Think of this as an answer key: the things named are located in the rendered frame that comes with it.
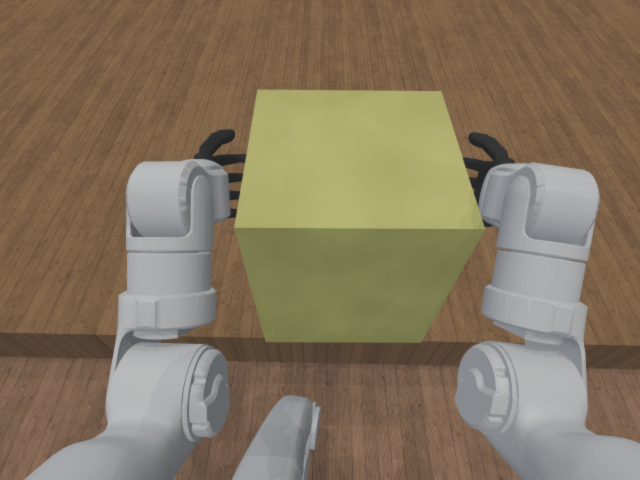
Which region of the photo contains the robot left thigh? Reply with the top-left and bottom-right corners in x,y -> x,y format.
232,395 -> 321,480

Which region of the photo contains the right robot upper arm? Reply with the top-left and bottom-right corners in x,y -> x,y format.
455,341 -> 640,480

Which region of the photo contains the robot right forearm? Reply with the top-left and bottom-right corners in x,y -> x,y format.
478,162 -> 600,415

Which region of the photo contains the robot left forearm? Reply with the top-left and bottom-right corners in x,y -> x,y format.
106,159 -> 231,421

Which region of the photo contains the left robot hand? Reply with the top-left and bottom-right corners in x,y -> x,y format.
194,129 -> 246,218

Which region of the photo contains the left robot upper arm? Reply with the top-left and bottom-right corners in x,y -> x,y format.
24,342 -> 230,480

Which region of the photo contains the right robot hand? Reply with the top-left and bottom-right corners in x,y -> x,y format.
463,132 -> 515,227

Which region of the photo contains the carton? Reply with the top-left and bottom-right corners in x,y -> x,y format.
234,90 -> 485,343

